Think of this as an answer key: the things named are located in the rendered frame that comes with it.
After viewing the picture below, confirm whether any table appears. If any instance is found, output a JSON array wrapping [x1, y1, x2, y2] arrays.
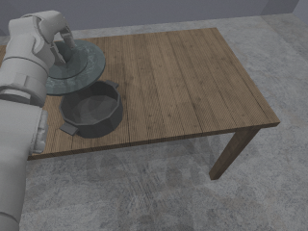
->
[[0, 27, 281, 181]]

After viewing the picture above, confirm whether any knob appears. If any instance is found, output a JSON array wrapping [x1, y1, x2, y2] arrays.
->
[[54, 41, 72, 63]]

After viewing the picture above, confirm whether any lid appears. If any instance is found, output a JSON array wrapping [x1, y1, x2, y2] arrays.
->
[[45, 39, 106, 96]]

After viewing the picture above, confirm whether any robot left forearm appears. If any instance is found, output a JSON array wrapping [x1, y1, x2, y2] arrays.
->
[[0, 13, 55, 108]]

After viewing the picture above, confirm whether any robot left upper arm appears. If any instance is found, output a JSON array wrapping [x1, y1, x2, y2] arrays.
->
[[0, 99, 49, 231]]

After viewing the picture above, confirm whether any robot left hand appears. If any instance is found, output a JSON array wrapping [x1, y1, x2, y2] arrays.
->
[[32, 10, 75, 66]]

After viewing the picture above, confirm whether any pot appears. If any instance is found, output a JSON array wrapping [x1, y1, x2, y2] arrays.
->
[[59, 80, 123, 139]]

